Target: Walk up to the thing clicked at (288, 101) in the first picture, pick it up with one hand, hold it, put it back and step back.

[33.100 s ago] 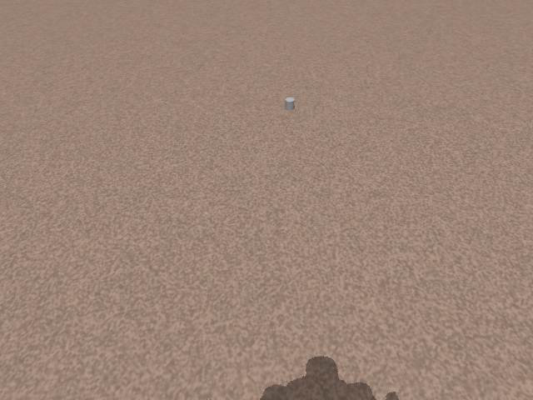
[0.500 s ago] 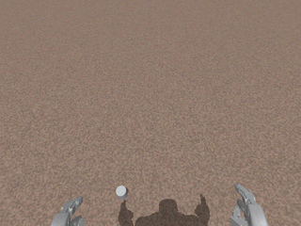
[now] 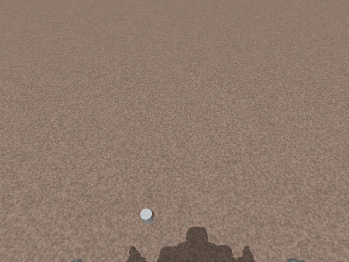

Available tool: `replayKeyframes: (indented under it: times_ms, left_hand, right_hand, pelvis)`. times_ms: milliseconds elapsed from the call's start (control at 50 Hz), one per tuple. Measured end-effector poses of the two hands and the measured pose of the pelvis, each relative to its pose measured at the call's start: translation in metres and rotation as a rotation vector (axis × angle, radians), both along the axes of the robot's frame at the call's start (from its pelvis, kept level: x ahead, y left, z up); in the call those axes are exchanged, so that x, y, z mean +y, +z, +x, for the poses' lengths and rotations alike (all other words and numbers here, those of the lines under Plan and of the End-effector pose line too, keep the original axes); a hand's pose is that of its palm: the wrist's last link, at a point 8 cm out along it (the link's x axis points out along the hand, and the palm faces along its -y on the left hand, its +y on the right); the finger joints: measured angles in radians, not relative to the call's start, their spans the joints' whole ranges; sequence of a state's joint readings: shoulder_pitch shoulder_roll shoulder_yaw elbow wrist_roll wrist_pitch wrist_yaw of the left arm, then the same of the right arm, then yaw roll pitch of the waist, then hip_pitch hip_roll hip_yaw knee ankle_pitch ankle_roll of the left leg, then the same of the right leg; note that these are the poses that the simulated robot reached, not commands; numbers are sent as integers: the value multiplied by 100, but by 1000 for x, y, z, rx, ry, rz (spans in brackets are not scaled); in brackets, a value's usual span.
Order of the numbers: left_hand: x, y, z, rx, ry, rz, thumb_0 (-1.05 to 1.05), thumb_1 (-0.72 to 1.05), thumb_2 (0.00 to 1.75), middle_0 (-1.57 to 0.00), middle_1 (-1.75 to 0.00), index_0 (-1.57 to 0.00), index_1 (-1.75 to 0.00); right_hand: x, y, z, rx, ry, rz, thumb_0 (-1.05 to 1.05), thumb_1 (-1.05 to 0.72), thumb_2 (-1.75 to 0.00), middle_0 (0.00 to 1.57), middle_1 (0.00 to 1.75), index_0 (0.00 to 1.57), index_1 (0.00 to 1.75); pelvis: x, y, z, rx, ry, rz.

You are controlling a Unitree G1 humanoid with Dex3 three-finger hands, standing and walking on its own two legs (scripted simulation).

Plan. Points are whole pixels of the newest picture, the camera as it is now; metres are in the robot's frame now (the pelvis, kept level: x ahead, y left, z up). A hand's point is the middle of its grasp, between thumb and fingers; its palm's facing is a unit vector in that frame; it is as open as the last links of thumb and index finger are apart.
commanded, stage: stand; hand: left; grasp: from above
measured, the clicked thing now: (146, 216) +0.48 +0.19 -0.71
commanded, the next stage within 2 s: none
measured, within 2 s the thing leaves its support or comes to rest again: neither
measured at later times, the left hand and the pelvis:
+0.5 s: hand out of the picture +0.03 +0.25 -0.13, palm faces +0.03 -0.94 -0.33, open 7.4 cm; pelvis +0.00 +0.01 +0.03, yaw +1 degrees
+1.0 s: hand out of the picture +0.06 +0.25 -0.13, palm faces +0.01 -0.94 -0.33, open 7.4 cm; pelvis +0.00 +0.00 +0.04, yaw +0 degrees
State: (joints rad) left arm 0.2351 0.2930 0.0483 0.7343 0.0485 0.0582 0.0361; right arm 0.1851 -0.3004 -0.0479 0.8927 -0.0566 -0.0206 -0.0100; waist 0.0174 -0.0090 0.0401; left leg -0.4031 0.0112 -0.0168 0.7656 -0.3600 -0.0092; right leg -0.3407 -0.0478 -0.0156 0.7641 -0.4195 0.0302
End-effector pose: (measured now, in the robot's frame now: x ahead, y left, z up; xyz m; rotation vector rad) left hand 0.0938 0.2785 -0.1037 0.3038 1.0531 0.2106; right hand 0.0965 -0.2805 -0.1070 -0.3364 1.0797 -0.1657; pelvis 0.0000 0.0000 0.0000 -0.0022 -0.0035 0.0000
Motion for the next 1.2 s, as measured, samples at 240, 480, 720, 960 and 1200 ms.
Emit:
replayKeyframes:
  times_ms: [240,480,720,960,1200]
  left_hand:
    - [3,0,-56,171,71,-34,1,90,90,-20,-30,-20,-30]
    - [12,7,-68,218,86,-23,1,90,90,-20,-30,-20,-30]
    - [15,10,-64,237,79,-14,1,90,90,-20,-30,-20,-30]
    - [12,12,-45,226,62,-19,1,90,90,-20,-30,-20,-30]
    - [12,15,-23,204,53,-18,1,90,90,-20,-30,-20,-30]
  right_hand:
    - [15,6,-24,99,-42,34,1,-91,-89,21,30,21,29]
    - [15,11,-32,126,-59,38,1,-91,-89,21,30,21,29]
    - [4,14,-39,160,-73,25,1,-91,-89,21,30,21,29]
    - [-2,16,-33,172,-76,16,1,-91,-89,21,30,21,29]
    - [-4,17,-20,167,-71,12,1,-91,-89,21,30,21,29]
  pelvis:
    - [6,22,-1,-46,8,-9]
    - [8,31,-4,-70,10,-6]
    - [6,34,-4,-64,9,-5]
    - [4,35,3,-56,6,-4]
    - [3,36,12,-46,3,-3]
